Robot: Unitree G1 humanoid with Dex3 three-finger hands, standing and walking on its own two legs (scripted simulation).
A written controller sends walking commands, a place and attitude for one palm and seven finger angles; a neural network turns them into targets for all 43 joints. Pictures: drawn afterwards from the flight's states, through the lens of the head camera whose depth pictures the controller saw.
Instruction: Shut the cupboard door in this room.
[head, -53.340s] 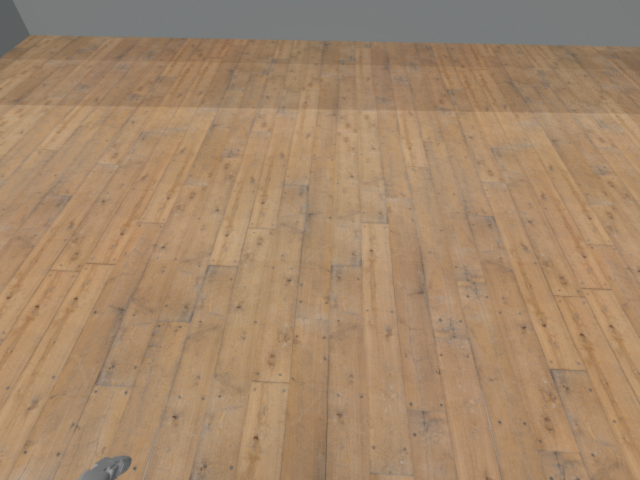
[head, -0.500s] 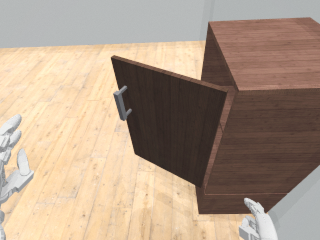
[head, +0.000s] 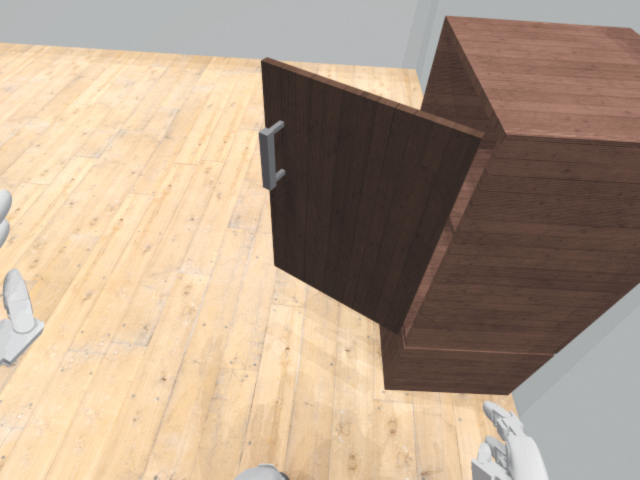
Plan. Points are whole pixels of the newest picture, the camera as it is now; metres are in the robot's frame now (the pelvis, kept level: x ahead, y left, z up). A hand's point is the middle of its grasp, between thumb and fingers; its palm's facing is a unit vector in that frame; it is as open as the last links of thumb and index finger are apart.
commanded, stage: step back with the hand held close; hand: left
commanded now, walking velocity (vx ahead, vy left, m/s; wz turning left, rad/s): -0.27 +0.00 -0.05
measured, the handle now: (274, 155) +0.69 +0.13 +0.00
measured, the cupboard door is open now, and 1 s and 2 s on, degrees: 59 59 59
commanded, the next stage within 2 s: stop stepping back and stand still in 0.26 s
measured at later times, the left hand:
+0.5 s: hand out of the picture +0.05 +0.27 +0.17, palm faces +0.45 -0.77 -0.46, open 7.4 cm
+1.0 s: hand out of the picture -0.04 +0.26 +0.19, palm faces +0.35 -0.83 -0.44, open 7.4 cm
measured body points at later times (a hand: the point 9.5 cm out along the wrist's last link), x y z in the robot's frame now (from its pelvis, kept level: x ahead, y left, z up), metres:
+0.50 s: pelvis -0.15 -0.01 -0.01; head -0.12 +0.02 +0.44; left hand +0.02 +0.30 +0.20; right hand +0.04 -0.23 -0.08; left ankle +0.04 +0.09 -0.72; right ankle -0.26 -0.11 -0.73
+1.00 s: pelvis -0.24 +0.02 +0.02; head -0.25 +0.05 +0.47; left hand -0.07 +0.31 +0.21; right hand -0.14 -0.24 -0.07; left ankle -0.20 +0.16 -0.67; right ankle -0.24 -0.09 -0.72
